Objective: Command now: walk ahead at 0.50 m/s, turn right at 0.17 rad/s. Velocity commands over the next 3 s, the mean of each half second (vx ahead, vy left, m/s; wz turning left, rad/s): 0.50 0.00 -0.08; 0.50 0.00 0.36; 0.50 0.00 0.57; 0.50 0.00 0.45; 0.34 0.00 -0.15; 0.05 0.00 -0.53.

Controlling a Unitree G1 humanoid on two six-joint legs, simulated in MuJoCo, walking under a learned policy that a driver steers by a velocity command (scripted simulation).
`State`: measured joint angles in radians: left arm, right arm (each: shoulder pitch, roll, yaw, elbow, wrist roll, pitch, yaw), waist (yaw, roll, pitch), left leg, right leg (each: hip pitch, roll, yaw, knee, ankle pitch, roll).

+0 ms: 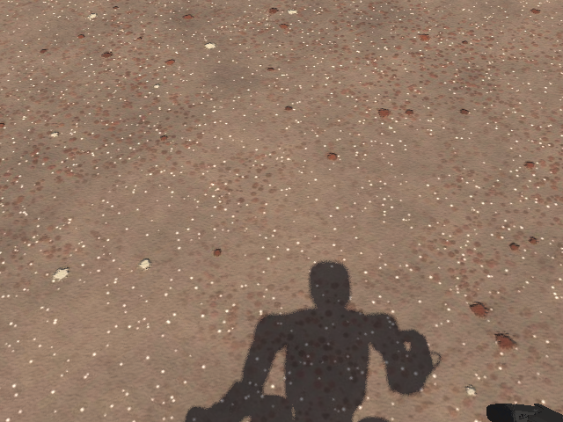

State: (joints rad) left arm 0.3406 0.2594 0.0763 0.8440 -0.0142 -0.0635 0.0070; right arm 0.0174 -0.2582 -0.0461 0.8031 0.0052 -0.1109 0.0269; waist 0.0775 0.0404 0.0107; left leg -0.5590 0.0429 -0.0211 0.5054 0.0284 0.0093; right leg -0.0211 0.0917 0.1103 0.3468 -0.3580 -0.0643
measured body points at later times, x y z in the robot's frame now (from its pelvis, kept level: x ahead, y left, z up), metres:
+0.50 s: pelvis +0.27 +0.02 +0.01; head +0.30 +0.02 +0.45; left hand +0.50 +0.24 -0.08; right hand +0.25 -0.26 -0.13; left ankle +0.17 +0.13 -0.74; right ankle +0.44 -0.14 -0.70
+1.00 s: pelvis +0.54 -0.01 +0.00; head +0.56 +0.00 +0.45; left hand +0.51 +0.27 -0.13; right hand +0.76 -0.22 -0.10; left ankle +0.68 +0.17 -0.69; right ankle +0.45 -0.13 -0.74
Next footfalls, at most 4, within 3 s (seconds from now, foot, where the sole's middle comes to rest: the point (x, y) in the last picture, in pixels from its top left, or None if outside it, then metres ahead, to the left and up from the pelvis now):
0.04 left None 0.21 0.13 -0.77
0.58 right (377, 419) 0.49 -0.13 -0.77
1.12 left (261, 316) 0.74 0.17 -0.77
1.60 right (294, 215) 1.08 0.10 -0.77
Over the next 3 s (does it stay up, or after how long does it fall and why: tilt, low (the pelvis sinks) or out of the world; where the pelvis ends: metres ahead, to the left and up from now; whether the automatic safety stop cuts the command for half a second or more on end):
stays up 1.25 0.48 -0.01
